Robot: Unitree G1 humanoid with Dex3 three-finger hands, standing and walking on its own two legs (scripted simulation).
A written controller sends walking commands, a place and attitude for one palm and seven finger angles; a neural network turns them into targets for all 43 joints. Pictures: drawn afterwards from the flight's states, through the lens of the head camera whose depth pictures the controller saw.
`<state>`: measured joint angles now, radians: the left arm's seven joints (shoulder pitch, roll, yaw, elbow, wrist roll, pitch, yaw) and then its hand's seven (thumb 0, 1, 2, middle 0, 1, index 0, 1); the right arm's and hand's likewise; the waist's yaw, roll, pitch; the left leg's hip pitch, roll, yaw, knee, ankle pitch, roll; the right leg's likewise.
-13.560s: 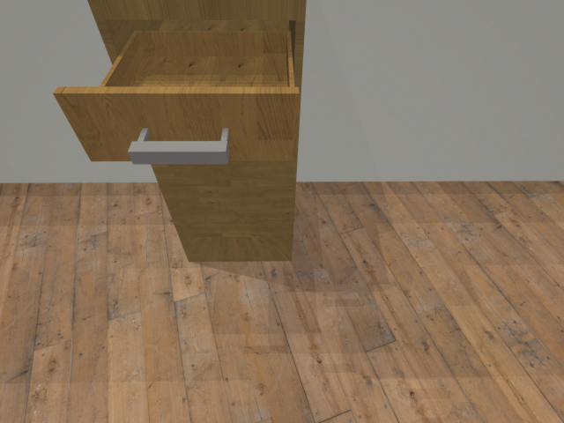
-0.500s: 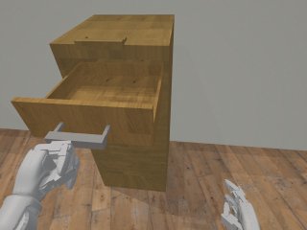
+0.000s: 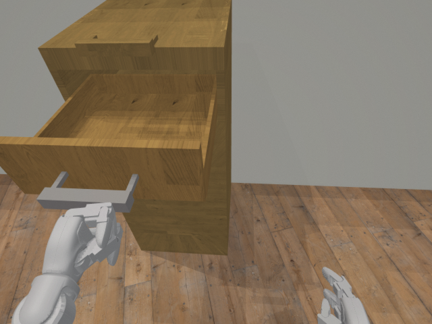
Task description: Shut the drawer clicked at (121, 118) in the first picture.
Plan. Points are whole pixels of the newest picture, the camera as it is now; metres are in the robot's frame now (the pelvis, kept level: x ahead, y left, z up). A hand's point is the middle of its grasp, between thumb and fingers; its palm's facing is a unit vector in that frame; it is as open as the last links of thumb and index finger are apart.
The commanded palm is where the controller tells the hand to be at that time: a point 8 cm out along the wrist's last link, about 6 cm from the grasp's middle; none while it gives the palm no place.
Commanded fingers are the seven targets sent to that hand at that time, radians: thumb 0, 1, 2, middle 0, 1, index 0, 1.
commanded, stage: bring the fist close to the handle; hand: left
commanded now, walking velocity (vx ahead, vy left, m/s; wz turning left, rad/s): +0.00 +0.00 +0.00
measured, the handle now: (92, 188) +0.31 +0.25 +0.12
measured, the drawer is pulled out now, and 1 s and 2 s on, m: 0.27 0.26 0.13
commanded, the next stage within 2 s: push the drawer shut in 0.48 s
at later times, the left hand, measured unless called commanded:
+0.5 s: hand (112, 242) +0.21 +0.18 +0.12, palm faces +0.06 -0.99 -0.08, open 3.3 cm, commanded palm +0.18 +0.24 +0.12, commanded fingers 0.00 0.90 0.90 -1.40 -1.60 -1.40 -1.60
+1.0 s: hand (109, 224) +0.24 +0.20 +0.12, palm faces +0.05 -1.00 -0.06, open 3.0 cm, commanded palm +0.23 +0.25 +0.12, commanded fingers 0.00 0.90 0.90 -1.40 -1.60 -1.40 -1.60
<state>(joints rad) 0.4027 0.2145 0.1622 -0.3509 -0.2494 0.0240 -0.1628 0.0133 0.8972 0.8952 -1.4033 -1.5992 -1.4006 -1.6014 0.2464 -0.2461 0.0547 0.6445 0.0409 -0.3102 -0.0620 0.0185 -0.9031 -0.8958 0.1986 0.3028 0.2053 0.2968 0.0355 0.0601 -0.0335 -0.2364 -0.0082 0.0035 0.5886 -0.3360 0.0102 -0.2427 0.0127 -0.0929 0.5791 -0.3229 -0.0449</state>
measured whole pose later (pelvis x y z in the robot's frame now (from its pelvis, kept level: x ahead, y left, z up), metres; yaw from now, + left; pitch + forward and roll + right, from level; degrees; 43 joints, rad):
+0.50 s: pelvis +0.00 -0.01 +0.00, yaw +0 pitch +0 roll +0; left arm 0.38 0.23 0.22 -0.22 -0.30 -0.09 -0.25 0.01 0.90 0.90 -1.40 -1.60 -1.40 -1.60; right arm 0.22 -0.26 0.04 0.65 0.05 -0.34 -0.07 0.02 -0.90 -0.90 0.20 0.30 0.20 0.30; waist 0.04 0.07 -0.05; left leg -0.27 0.01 -0.01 0.61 -0.34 -0.01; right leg -0.27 0.03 -0.10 0.59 -0.33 -0.06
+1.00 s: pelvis -0.01 +0.00 +0.00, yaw +1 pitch +0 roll +0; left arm 0.15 0.25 0.21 -0.04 -0.27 -0.07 -0.24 -0.02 0.81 0.91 -1.40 -1.60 -1.40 -1.60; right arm 0.21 -0.25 0.06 0.69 0.05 -0.31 -0.09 0.02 -0.90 -0.90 0.20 0.30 0.21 0.30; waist 0.05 0.06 -0.01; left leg -0.27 -0.01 -0.01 0.59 -0.32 0.01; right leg -0.27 0.01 -0.10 0.58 -0.31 -0.05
